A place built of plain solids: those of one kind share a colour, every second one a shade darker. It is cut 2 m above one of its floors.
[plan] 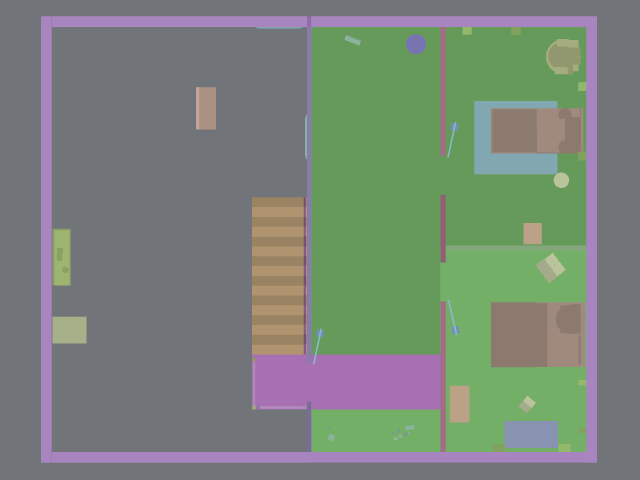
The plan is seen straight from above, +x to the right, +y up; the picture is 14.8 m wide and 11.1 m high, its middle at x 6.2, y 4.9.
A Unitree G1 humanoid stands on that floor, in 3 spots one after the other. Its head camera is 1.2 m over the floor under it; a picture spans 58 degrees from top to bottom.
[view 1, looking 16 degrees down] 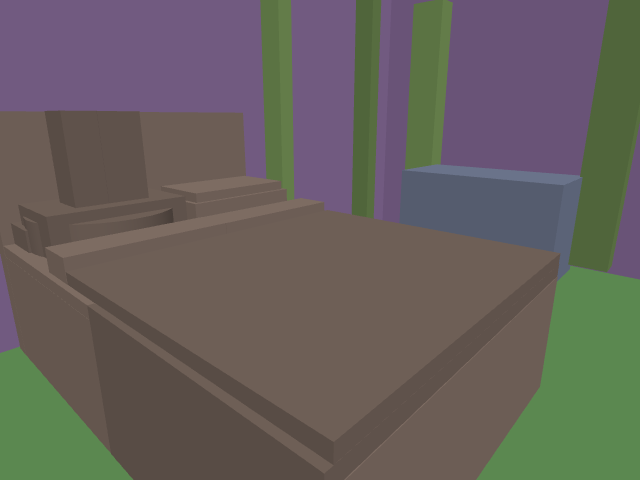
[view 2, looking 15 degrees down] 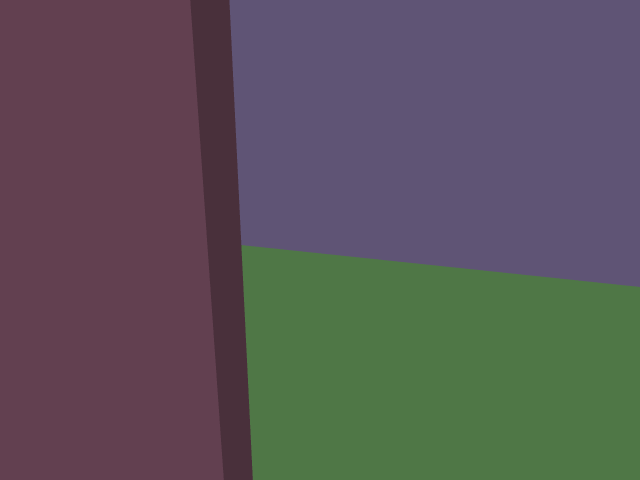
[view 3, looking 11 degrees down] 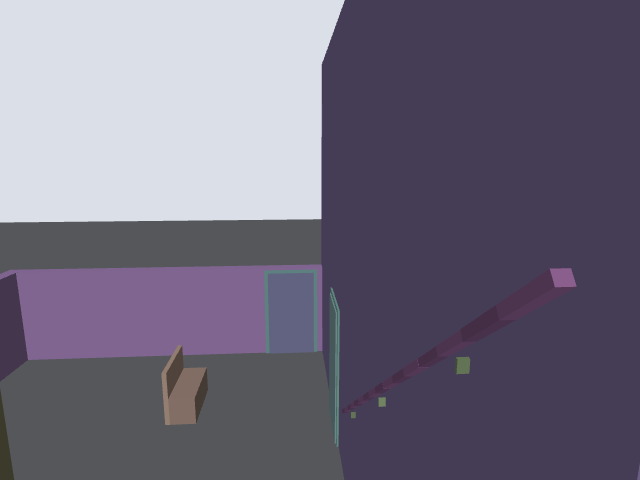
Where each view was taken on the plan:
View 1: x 9.75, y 3.93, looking -48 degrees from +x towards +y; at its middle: bedstead_bedroom_bed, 2.01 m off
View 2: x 9.75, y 6.40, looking -160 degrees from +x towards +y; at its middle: stair_wall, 4.13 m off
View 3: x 5.26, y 1.40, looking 86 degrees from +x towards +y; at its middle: ground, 20.99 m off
